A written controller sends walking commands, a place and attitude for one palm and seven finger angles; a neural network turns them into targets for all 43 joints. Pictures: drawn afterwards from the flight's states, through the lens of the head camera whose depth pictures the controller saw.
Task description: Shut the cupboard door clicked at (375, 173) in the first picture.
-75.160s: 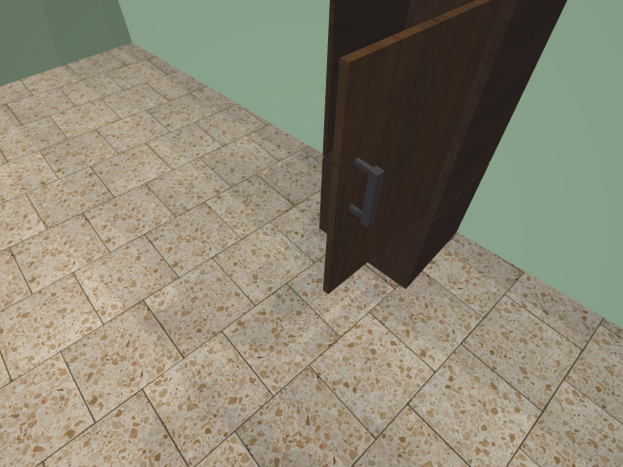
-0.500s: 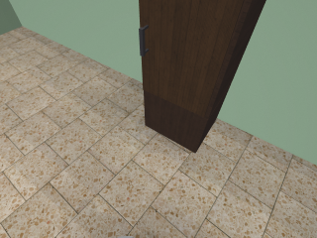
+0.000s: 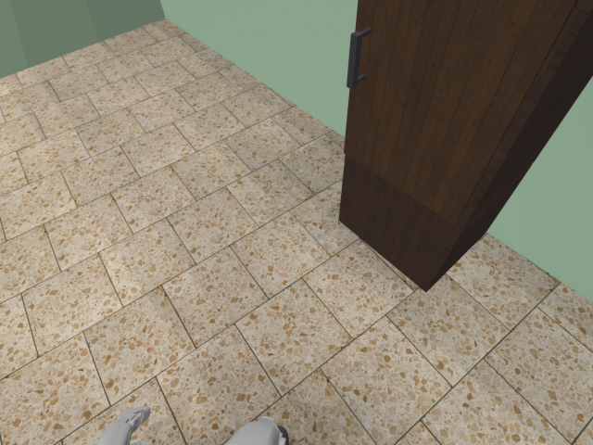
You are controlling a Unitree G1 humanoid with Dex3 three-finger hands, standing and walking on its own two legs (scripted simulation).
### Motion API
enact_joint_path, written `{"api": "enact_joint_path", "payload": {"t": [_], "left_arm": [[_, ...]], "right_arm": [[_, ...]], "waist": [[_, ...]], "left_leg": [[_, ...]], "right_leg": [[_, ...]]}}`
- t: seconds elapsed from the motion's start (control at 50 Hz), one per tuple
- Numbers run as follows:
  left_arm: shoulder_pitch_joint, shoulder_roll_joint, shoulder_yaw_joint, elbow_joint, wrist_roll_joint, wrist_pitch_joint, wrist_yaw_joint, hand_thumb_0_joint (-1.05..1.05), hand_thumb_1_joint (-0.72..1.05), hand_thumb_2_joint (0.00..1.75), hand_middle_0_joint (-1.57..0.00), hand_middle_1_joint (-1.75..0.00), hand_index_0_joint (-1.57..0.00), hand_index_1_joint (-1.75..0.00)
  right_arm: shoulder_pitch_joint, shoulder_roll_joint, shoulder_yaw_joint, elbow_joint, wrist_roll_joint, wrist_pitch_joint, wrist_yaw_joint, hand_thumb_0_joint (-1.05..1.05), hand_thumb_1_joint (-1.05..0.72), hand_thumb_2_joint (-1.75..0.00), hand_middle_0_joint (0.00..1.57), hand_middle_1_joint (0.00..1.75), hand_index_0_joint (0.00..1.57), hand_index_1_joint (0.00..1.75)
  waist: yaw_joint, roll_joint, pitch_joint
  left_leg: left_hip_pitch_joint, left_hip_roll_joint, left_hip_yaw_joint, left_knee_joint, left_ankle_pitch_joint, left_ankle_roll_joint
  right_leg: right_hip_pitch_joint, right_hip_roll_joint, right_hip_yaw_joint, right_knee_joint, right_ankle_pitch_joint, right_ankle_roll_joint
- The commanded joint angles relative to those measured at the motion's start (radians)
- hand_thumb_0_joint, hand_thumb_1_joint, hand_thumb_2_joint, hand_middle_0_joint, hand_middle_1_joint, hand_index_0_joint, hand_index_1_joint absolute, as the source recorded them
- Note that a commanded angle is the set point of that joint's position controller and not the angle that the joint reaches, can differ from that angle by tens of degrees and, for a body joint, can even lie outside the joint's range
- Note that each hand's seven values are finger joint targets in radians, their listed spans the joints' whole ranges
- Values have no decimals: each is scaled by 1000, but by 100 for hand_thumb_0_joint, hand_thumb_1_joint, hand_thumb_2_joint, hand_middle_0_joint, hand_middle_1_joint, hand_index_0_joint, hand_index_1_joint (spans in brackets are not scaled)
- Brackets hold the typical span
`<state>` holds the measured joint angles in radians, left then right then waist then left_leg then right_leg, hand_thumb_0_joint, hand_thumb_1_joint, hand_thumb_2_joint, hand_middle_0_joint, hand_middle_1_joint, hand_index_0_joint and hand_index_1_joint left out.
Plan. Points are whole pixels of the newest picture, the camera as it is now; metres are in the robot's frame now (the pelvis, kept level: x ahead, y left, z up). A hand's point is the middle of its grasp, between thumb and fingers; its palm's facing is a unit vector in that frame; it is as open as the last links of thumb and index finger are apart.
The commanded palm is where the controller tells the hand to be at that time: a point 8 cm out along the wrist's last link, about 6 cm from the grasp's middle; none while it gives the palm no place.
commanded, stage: walk to a spot facing it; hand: left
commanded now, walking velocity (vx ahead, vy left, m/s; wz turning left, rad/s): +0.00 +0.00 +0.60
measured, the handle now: (359, 58) +0.93 -0.12 +0.01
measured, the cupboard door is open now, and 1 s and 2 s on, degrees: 2 2 2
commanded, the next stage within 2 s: turn to face it in 1.52 s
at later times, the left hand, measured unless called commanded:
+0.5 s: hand out of the picture -0.05 +0.22 -0.18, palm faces +0.38 -0.89 -0.27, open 7.4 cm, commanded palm none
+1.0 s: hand out of the picture +0.01 +0.18 -0.14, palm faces +0.63 -0.74 -0.24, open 7.4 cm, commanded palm none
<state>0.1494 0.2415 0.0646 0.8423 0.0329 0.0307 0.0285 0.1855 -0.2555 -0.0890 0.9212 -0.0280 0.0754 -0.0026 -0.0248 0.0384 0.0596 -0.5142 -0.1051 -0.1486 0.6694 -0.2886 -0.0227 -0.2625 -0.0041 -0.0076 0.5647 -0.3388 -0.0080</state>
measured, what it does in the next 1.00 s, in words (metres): walks ahead, turning left: left foot, then right foot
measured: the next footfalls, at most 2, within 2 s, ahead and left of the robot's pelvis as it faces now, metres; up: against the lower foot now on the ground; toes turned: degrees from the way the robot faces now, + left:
left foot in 0.38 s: +0.03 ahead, +0.13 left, +0.00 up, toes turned +22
right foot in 0.74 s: +0.16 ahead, -0.09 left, +0.00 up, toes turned +24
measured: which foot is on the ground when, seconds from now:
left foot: up 0.00-0.36, down 0.38-0.74, up 0.76-1.00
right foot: down 0.00-0.38, up 0.40-0.72, down 0.74-1.00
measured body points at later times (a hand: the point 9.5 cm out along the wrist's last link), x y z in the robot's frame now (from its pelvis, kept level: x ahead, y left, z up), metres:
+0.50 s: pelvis +0.02 +0.01 +0.00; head +0.07 +0.05 +0.44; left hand -0.06 +0.27 -0.16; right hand +0.23 -0.18 -0.13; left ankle -0.01 +0.12 -0.73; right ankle +0.02 -0.13 -0.66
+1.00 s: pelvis +0.10 +0.01 +0.02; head +0.14 +0.03 +0.46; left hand -0.03 +0.22 -0.12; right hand +0.30 -0.16 -0.13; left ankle +0.04 +0.15 -0.64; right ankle +0.13 -0.11 -0.73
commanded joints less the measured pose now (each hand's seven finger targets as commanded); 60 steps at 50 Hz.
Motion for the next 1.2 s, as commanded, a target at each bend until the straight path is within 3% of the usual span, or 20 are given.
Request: {"api": "enact_joint_path", "payload": {"t": [0.0,0.1,0.24,0.3,0.32,0.36,0.38,0.48,0.64,0.68,0.7,0.72,0.74,0.8,0.86,1.04,1.12,1.14,1.16,1.18], "left_arm": [[-53,152,32,-88,-2,-24,16,0,90,90,-20,-30,-20,-30],[133,145,31,-35,-7,-42,18,0,90,90,-20,-30,-20,-30],[244,179,51,-3,2,-32,15,0,90,90,-20,-30,-20,-30],[213,190,54,-8,-1,-33,10,0,90,90,-20,-30,-20,-30],[197,186,54,-9,-9,-35,8,0,90,90,-20,-30,-20,-30],[139,79,15,-84,-23,-29,1,0,90,90,-20,-30,-20,-30],[94,111,21,-100,-14,-12,11,0,90,90,-20,-30,-20,-30],[101,103,33,-44,-9,9,-9,0,90,90,-20,-30,-20,-30],[101,82,28,-55,-3,-13,-37,0,90,90,-20,-30,-20,-30],[210,97,37,-22,1,-29,-40,0,90,90,-20,-30,-20,-30],[304,147,52,-1,10,-43,-33,0,90,90,-20,-30,-20,-30],[348,256,68,-7,23,-53,-17,0,90,90,-20,-30,-20,-30],[289,230,54,-18,2,-51,-10,0,90,90,-20,-30,-20,-30],[101,143,35,-49,-4,-75,-8,0,90,90,-20,-30,-20,-30],[135,102,27,-23,-5,-92,-8,0,90,90,-20,-30,-20,-30],[307,125,39,83,2,-98,-8,0,90,90,-20,-30,-20,-30],[263,164,51,79,-2,-97,-14,0,90,90,-20,-30,-20,-30],[239,165,51,67,-10,-96,-20,0,90,90,-20,-30,-20,-30],[239,97,42,24,-21,-90,-39,0,90,90,-20,-30,-20,-30],[112,96,25,-47,-17,-80,-37,0,90,90,-20,-30,-20,-30]], "right_arm": [[21,-72,-32,-88,-10,-12,19,0,-90,-90,20,30,20,30],[-47,-46,-1,-115,5,-17,28,0,-90,-90,20,30,20,30],[-151,-35,21,-140,10,-24,33,0,-90,-90,20,30,20,30],[-63,-57,15,-118,8,-33,27,0,-90,-90,20,30,20,30],[29,-92,5,-94,4,-41,28,0,-90,-90,20,30,20,30],[177,-271,-37,-60,10,-50,12,0,-90,-90,20,30,20,30],[188,-253,-30,-42,17,-41,6,0,-90,-90,20,30,20,30],[-39,-168,1,-108,3,-49,-16,0,-90,-90,20,30,20,30],[-45,-194,-17,-115,-8,-49,2,0,-90,-90,20,30,20,30],[-80,-174,-17,-125,-1,-49,3,0,-90,-90,20,30,20,30],[-95,-119,-8,-139,7,-53,5,0,-90,-90,20,30,20,30],[-84,-31,10,-167,18,-62,12,0,-90,-90,20,30,20,30],[-122,-91,-5,-171,-1,-61,17,0,-90,-90,20,30,20,30],[-44,-81,-9,-115,-11,-54,37,0,-90,-90,20,30,20,30],[-30,-41,1,-90,-2,-50,54,0,-90,-90,20,30,20,30],[-180,13,30,-126,0,-70,72,0,-90,-90,20,30,20,30],[-2,-46,12,-87,-6,-88,61,0,-90,-90,20,30,20,30],[161,-112,-7,-49,-8,-91,53,0,-90,-90,20,30,20,30],[284,-261,-46,-22,-17,-98,40,0,-90,-90,20,30,20,30],[357,-307,-54,0,3,-95,20,0,-90,-90,20,30,20,30]], "waist": [[-27,-176,26],[31,-212,-67],[87,-281,-72],[31,-258,-103],[-22,-183,-156],[-94,287,-258],[-89,141,-248],[4,132,-64],[18,146,-42],[80,88,-47],[131,-80,-65],[159,-438,-89],[125,-318,-6],[11,-217,27],[10,-186,16],[88,-206,20],[-15,-169,-79],[-104,-68,-177],[-150,246,-269],[-185,240,-296]], "left_leg": [[-122,65,44,578,-134,-16],[-141,96,160,439,-108,-42],[-8,108,250,119,-149,-15],[199,71,286,-77,-39,12],[369,93,249,-204,124,28],[714,525,-284,-219,1033,271],[639,538,-189,-220,915,293],[343,334,-54,-297,436,188],[158,267,-171,-362,-274,173],[-6,213,-155,-245,-352,145],[-164,111,-68,-40,-384,98],[-323,-8,114,338,-383,28],[-304,78,51,541,-307,33],[-231,162,62,652,-53,11],[-184,169,128,556,31,-3],[-146,173,264,100,-15,34],[230,77,335,-63,-38,91],[501,90,279,-142,25,109],[760,392,-197,-215,33,220],[811,502,-427,-349,120,284]], "right_leg": [[-72,-361,264,-344,7,-141],[280,-290,-4,-121,775,-103],[344,-333,-64,-55,876,-102],[252,-325,-122,60,898,-63],[171,-310,-158,214,801,-26],[-334,-102,-128,621,-334,81],[-318,-131,-17,641,-326,60],[-272,-112,-7,567,-94,83],[-77,-27,-79,165,-50,75],[157,0,-91,3,-5,69],[320,-102,33,-159,-140,46],[380,-431,462,-384,-420,-56],[193,-502,539,-463,-505,-107],[59,-407,274,-431,-289,-82],[122,-328,-13,-371,80,-65],[356,-375,-198,-265,466,-68],[248,-366,-290,36,688,-37],[96,-333,-316,271,544,-10],[-279,-167,-291,608,-117,58],[-460,-103,-121,758,-275,59]]}}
